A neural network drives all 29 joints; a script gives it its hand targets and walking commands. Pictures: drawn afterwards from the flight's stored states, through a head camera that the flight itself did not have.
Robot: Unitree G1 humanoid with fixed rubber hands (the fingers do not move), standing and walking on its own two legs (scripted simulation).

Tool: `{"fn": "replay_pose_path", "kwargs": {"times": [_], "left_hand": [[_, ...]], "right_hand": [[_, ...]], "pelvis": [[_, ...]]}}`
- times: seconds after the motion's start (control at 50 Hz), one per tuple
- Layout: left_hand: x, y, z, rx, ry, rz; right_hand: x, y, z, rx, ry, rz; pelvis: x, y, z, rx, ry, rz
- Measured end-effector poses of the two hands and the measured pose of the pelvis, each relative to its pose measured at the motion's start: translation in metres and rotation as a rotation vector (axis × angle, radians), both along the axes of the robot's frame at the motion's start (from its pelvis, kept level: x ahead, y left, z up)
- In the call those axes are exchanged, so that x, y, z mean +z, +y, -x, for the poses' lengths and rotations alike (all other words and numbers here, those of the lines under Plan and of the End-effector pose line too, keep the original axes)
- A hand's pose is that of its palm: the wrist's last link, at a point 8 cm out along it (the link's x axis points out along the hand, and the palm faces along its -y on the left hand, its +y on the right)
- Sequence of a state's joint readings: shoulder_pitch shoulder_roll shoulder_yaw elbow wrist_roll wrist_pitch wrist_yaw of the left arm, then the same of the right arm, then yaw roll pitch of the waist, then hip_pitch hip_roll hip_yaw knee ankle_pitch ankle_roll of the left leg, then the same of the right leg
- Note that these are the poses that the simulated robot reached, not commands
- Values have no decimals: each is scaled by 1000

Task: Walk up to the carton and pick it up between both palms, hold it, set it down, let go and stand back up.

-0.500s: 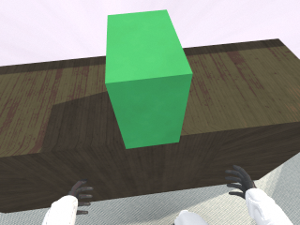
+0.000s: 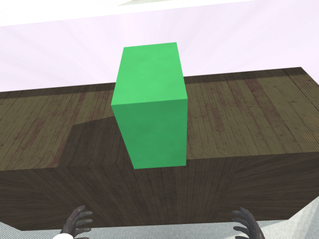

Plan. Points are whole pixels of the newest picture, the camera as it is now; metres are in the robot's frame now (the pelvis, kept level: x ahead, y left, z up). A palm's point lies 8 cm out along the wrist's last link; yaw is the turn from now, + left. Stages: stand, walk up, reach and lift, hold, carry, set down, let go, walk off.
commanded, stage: reach and lift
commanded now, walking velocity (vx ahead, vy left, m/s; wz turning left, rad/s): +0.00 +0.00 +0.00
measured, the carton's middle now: (155, 106) +0.49 +0.01 +0.08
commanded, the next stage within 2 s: none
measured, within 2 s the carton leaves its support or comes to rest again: neither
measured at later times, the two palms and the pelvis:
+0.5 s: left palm (58, 225) +0.21 +0.28 -0.02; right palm (235, 220) +0.18 -0.15 -0.03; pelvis +0.04 +0.04 +0.02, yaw +1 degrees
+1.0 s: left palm (60, 210) +0.22 +0.25 +0.02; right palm (238, 197) +0.21 -0.16 +0.02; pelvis +0.05 +0.06 +0.02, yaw -1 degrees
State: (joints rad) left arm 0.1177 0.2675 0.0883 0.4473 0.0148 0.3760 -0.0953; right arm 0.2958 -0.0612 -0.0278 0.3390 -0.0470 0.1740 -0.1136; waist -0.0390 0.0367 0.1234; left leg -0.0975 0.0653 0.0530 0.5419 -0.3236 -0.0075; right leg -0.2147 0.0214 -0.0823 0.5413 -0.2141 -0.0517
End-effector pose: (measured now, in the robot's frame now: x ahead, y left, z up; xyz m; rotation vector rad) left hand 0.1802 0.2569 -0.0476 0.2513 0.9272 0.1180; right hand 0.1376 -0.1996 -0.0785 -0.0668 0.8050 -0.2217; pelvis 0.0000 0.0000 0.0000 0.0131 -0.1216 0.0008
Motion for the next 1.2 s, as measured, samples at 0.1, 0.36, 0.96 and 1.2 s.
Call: {"fn": "replay_pose_path", "kwargs": {"times": [0.1, 0.36, 0.96, 1.2], "left_hand": [[-7, -11, 8, 6, -29, 50], [18, 15, -11, -35, -181, 40], [68, -3, -42, -8, -496, 145], [96, -17, -54, 2, -628, 170]], "right_hand": [[22, -9, -5, -10, -10, 32], [33, 35, -20, 5, -89, -18], [92, 39, -69, 70, -404, 14], [120, 42, -95, 41, -534, -34]], "pelvis": [[6, -8, -2, 8, 16, 2], [13, 18, -20, 12, 55, 22], [18, 57, -54, -18, 42, 43], [17, 46, -33, 0, 27, 27]]}}
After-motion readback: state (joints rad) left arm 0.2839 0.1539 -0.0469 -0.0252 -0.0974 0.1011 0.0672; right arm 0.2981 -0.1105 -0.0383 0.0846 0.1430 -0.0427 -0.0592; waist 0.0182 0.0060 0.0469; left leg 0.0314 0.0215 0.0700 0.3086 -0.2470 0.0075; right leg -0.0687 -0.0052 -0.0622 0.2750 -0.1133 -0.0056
